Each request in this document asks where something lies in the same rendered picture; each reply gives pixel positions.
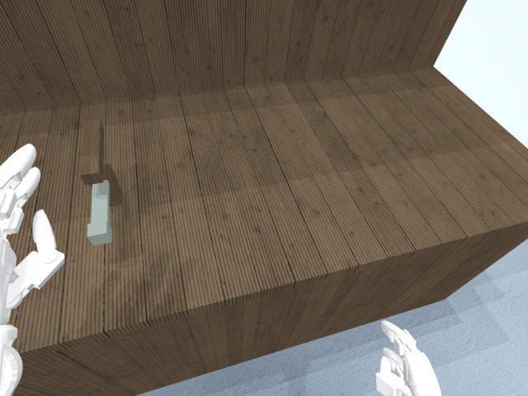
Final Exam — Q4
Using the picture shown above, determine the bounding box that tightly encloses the robot right hand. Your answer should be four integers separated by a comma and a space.
376, 320, 441, 396

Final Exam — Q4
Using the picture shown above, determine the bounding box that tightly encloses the left robot forearm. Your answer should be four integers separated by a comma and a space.
0, 324, 22, 396

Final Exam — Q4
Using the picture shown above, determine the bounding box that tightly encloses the robot left hand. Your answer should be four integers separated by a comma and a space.
0, 144, 64, 325

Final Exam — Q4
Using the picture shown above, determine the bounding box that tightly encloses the counter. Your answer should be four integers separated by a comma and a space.
0, 0, 528, 396

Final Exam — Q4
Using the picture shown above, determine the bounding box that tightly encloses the tap lever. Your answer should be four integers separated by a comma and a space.
87, 180, 112, 246

